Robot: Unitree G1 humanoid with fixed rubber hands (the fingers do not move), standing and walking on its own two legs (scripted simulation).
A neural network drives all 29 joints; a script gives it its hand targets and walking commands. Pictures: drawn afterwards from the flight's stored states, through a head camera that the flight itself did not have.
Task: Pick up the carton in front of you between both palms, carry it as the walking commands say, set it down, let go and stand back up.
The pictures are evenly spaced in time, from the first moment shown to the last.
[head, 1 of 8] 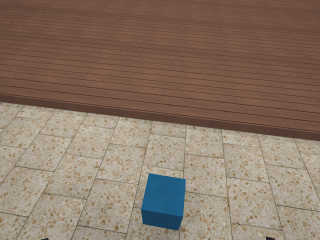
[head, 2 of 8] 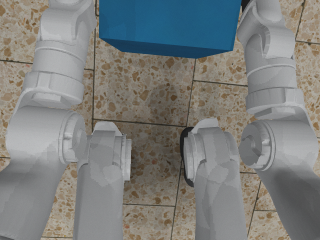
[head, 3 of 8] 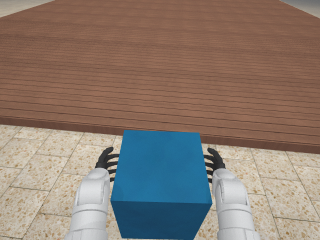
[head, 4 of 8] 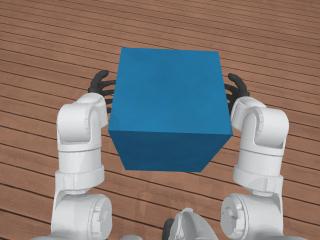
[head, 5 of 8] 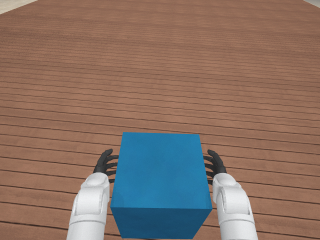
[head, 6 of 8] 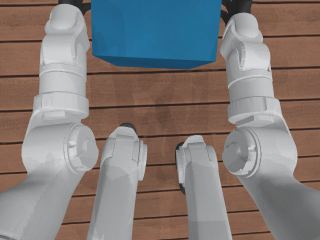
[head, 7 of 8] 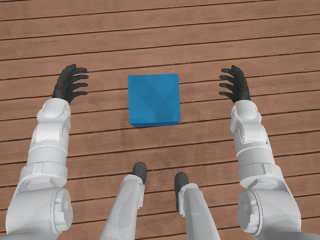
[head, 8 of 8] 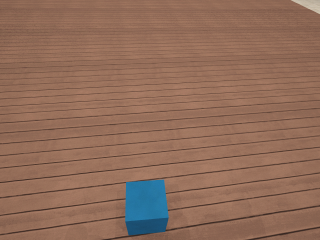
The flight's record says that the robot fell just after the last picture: no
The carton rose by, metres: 0.86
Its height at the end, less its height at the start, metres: +0.09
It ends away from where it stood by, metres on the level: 2.11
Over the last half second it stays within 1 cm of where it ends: yes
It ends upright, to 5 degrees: yes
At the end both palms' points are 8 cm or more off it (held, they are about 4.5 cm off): yes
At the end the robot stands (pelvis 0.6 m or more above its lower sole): yes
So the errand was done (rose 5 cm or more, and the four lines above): yes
